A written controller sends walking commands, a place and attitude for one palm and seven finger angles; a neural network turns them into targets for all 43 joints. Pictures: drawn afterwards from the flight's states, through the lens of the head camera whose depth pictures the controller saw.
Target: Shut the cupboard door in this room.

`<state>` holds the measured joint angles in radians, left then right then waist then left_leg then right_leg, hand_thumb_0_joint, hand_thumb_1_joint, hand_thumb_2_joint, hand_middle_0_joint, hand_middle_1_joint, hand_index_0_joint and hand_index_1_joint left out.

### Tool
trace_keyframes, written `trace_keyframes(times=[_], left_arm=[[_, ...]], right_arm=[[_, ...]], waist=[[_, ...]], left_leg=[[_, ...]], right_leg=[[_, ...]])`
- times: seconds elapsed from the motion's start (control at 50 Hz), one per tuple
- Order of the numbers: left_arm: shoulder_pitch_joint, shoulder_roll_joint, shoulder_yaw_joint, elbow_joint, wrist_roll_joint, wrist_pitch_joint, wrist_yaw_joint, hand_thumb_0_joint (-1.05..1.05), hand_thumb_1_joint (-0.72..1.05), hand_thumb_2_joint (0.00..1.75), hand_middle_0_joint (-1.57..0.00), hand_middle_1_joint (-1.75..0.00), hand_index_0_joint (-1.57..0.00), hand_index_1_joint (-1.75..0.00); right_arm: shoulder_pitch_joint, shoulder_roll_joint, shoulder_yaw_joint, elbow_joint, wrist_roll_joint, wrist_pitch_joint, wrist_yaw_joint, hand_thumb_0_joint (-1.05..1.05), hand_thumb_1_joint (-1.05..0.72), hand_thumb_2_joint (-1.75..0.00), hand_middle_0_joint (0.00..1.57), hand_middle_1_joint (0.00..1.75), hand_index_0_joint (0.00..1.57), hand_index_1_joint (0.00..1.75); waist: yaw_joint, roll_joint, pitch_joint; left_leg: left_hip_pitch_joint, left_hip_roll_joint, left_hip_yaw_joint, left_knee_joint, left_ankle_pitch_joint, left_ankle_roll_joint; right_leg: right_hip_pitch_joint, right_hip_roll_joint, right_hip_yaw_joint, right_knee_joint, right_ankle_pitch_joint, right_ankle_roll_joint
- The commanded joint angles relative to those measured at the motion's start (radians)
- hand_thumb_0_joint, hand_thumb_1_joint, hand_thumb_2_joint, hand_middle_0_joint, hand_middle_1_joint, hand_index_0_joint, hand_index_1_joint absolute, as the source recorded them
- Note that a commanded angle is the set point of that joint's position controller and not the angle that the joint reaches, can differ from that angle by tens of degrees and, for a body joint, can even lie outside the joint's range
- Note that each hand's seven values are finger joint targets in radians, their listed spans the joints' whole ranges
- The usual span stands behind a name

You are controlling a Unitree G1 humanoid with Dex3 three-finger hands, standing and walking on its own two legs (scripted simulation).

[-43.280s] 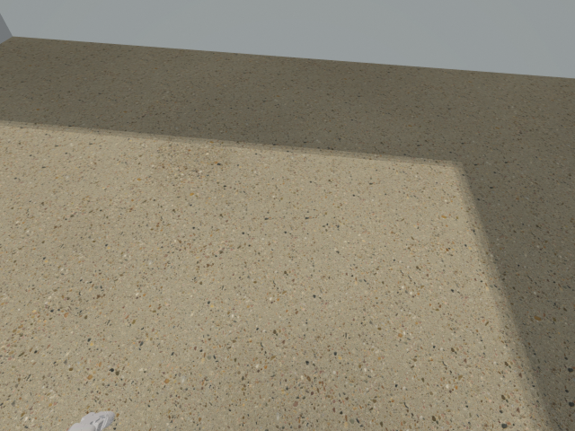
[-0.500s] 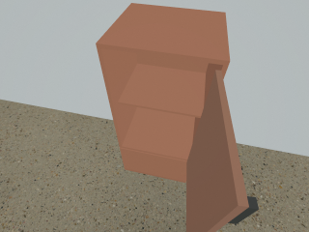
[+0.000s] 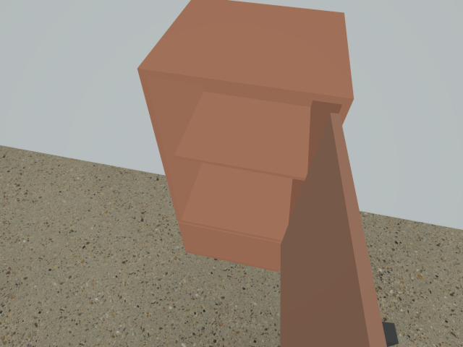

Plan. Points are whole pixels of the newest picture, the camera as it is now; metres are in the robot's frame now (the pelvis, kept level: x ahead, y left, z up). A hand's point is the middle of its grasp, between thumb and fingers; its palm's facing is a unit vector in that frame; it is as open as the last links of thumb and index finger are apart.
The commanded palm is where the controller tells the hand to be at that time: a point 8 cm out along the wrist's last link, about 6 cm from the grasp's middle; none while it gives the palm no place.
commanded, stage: stand and wait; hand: left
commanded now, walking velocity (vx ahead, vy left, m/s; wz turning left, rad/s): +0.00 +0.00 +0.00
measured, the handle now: (353, 338) +0.16 -0.18 -0.03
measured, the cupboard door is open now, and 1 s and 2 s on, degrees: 95 96 88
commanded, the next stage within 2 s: turn or walk to find it in 0.66 s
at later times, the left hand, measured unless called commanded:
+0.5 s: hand out of the picture +0.02 +0.18 -0.17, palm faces +0.01 -0.98 -0.22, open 7.4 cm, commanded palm none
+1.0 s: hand out of the picture +0.01 +0.19 -0.18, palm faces +0.11 -0.97 -0.23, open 7.4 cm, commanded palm none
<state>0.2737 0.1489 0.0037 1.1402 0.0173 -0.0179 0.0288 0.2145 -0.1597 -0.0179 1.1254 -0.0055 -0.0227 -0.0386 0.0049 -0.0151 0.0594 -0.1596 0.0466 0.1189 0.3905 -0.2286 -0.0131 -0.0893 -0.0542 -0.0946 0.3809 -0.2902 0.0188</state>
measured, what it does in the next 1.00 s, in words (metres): stands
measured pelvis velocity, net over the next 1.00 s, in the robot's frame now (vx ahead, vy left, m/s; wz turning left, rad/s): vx -0.03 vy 0.00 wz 0.09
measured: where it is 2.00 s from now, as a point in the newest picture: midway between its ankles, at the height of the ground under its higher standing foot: outside the picture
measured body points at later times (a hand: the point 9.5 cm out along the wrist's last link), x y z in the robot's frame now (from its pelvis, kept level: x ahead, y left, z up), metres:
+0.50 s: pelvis +0.00 +0.00 +0.00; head +0.02 +0.00 +0.45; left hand +0.02 +0.24 -0.16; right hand -0.01 -0.23 -0.16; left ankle -0.01 +0.12 -0.74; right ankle -0.06 -0.12 -0.74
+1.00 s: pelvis -0.03 +0.00 -0.01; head +0.01 +0.00 +0.44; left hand +0.00 +0.24 -0.16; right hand +0.04 -0.24 -0.17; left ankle -0.01 +0.12 -0.74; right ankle -0.06 -0.12 -0.74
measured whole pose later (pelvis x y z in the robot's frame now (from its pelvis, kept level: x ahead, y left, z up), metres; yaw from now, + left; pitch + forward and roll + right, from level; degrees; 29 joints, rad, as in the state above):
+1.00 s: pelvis -0.03 +0.00 -0.01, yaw +5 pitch +1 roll +0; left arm 0.19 0.19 0.04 1.02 0.02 0.01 0.02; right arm 0.19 -0.18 -0.04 1.04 -0.01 0.02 -0.01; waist 0.00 0.01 0.07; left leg -0.33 0.04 0.04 0.58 -0.26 -0.01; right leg -0.20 -0.08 -0.18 0.54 -0.35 0.01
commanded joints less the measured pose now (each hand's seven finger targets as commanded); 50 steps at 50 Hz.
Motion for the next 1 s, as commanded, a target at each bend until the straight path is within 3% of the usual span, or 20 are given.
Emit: trace_keyframes(times=[0.0,0.24,0.64,0.72,0.84,0.9,0.94,0.98], left_arm=[[0.059,0.127,0.024,-0.034,-0.004,-0.009,0.006,0.00,0.90,0.90,-0.20,-0.30,-0.20,-0.30],[0.016,0.152,0.027,-0.059,-0.007,-0.006,0.001,0.00,0.90,0.90,-0.20,-0.30,-0.20,-0.30],[0.001,0.189,0.034,-0.057,-0.005,-0.014,-0.002,0.00,0.90,0.90,-0.20,-0.30,-0.20,-0.30],[0.018,0.147,0.032,-0.059,-0.007,0.004,0.004,0.00,0.90,0.90,-0.20,-0.30,-0.20,-0.30],[0.006,0.173,0.058,-0.104,-0.003,0.020,0.004,0.00,0.90,0.90,-0.20,-0.30,-0.20,-0.30],[0.005,0.200,0.071,-0.133,0.003,0.024,0.003,0.00,0.90,0.90,-0.20,-0.30,-0.20,-0.30],[-0.003,0.231,0.084,-0.157,0.004,0.028,0.003,0.00,0.90,0.90,-0.20,-0.30,-0.20,-0.30],[-0.040,0.244,0.091,-0.186,0.009,0.028,0.005,0.00,0.90,0.90,-0.20,-0.30,-0.20,-0.30]], right_arm=[[0.080,-0.098,-0.018,-0.020,0.001,-0.009,-0.001,0.00,-0.90,-0.90,0.20,0.30,0.20,0.30],[0.087,-0.109,-0.019,-0.019,-0.001,-0.009,0.005,0.00,-0.90,-0.90,0.20,0.30,0.20,0.30],[0.055,-0.163,-0.027,-0.030,-0.001,-0.014,0.003,0.00,-0.90,-0.90,0.20,0.30,0.20,0.30],[0.066,-0.112,-0.017,-0.039,-0.002,0.002,0.005,0.00,-0.90,-0.90,0.20,0.30,0.20,0.30],[0.038,-0.143,-0.037,-0.094,-0.007,0.020,0.014,0.00,-0.90,-0.90,0.20,0.30,0.20,0.30],[0.015,-0.139,-0.044,-0.131,-0.007,0.027,0.019,0.00,-0.90,-0.90,0.20,0.30,0.20,0.30],[0.000,-0.125,-0.048,-0.154,-0.009,0.033,0.024,0.00,-0.90,-0.90,0.20,0.30,0.20,0.30],[-0.013,-0.116,-0.055,-0.176,-0.011,0.043,0.031,0.00,-0.90,-0.90,0.20,0.30,0.20,0.30]], waist=[[-0.006,0.004,-0.040],[-0.001,0.001,0.013],[-0.007,0.016,-0.041],[-0.008,0.020,-0.044],[-0.001,0.019,-0.076],[0.009,-0.051,-0.075],[0.015,-0.130,-0.066],[0.011,-0.184,-0.036]], left_leg=[[0.061,0.088,-0.094,-0.040,0.253,0.019],[0.019,0.084,-0.106,-0.068,0.180,0.020],[0.066,0.087,-0.110,-0.055,0.233,0.025],[0.030,0.081,-0.109,-0.012,0.280,0.015],[-0.083,0.088,-0.160,0.045,0.222,0.031],[-0.172,0.052,-0.146,0.122,0.144,0.025],[-0.219,0.014,-0.091,0.243,0.053,0.005],[-0.246,0.006,-0.063,0.369,-0.165,-0.016]], right_leg=[[-0.038,-0.088,0.055,-0.043,0.282,-0.030],[-0.047,-0.089,0.054,-0.069,0.206,-0.032],[-0.029,-0.092,0.059,-0.071,0.257,-0.038],[-0.031,-0.101,0.025,-0.014,0.271,-0.023],[-0.042,-0.110,0.005,0.074,0.171,-0.028],[-0.026,-0.165,0.039,0.058,0.140,-0.058],[-0.047,-0.259,0.089,0.009,0.121,-0.111],[-0.098,-0.340,0.111,-0.020,0.167,-0.168]])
